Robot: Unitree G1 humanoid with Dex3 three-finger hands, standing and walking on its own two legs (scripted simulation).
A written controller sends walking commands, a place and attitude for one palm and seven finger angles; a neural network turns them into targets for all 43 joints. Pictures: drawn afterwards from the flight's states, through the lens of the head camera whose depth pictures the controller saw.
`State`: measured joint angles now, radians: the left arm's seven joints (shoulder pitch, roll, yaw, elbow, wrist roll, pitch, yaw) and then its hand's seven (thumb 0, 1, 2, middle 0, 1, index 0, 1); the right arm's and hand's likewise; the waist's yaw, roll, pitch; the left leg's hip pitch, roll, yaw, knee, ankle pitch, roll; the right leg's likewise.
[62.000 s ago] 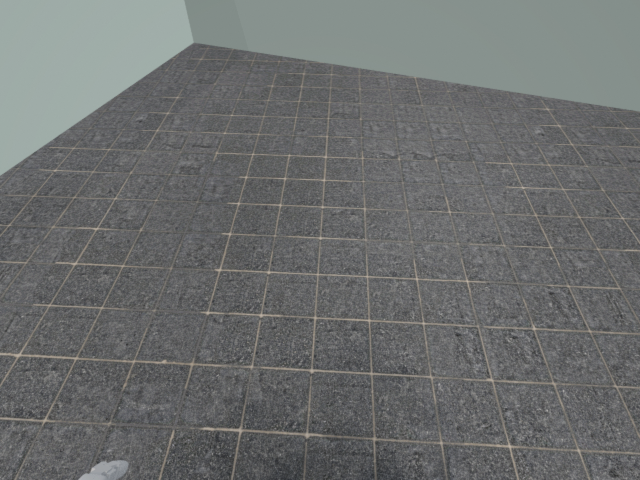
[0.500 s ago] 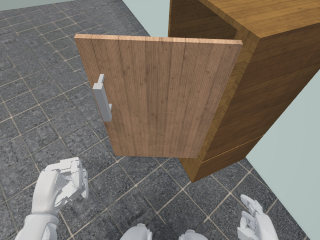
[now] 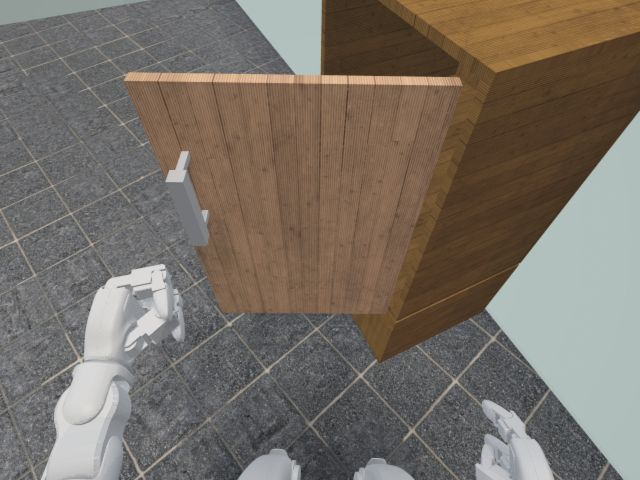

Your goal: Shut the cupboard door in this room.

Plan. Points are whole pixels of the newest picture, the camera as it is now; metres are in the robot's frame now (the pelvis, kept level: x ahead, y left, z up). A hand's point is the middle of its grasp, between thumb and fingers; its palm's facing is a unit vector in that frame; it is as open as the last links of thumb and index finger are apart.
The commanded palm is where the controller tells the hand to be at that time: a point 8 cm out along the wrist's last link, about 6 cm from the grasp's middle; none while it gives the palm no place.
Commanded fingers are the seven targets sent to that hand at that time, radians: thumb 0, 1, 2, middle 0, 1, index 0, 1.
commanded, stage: bring the fist close to the handle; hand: left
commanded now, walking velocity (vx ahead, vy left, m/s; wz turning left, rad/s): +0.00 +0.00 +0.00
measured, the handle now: (192, 200) +0.47 +0.21 +0.05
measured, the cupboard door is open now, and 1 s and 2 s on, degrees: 64 64 49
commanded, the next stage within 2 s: push the door shut along its arc in 0.96 s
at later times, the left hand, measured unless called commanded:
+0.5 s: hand (199, 262) +0.37 +0.18 +0.06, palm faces +0.05 -1.00 -0.02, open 3.1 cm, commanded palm +0.35 +0.23 +0.06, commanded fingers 0.00 0.90 0.90 -1.30 -1.50 -1.30 -1.50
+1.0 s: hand (200, 253) +0.38 +0.18 +0.06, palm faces +0.07 -1.00 -0.02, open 3.1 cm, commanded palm +0.35 +0.22 +0.06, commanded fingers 0.00 0.90 0.90 -1.30 -1.50 -1.30 -1.50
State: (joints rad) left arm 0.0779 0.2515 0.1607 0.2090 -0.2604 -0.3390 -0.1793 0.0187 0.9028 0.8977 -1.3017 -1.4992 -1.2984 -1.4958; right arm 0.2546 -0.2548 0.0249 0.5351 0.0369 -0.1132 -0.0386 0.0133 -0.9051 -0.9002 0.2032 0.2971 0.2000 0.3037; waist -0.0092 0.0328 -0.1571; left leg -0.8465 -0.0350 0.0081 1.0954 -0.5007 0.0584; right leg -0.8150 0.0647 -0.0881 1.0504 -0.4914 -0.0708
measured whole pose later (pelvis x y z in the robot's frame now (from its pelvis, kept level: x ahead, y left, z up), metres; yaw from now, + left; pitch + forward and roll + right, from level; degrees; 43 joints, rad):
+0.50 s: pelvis +0.00 +0.01 +0.00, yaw -1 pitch +16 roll -2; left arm -0.27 0.23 0.16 0.55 -0.19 -0.40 -0.10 0.02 0.90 0.90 -1.30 -1.50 -1.30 -1.50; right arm 0.26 -0.25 0.02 0.59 0.03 -0.07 -0.02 0.01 -0.91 -0.90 0.20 0.30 0.20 0.30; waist -0.03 0.03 -0.15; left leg -0.87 -0.04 0.03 1.08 -0.49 0.07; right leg -0.84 0.06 -0.07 1.04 -0.48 -0.06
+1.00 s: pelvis +0.00 +0.01 +0.00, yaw -1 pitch +16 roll -2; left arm -0.32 0.23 0.18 0.63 -0.18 -0.46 -0.07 0.02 0.90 0.90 -1.30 -1.50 -1.30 -1.50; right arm 0.30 -0.26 0.00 0.61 0.02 -0.03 0.00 0.01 -0.91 -0.90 0.20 0.30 0.20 0.30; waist -0.05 0.03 -0.14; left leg -0.87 -0.04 0.04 1.06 -0.48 0.08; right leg -0.84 0.06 -0.06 1.03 -0.46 -0.05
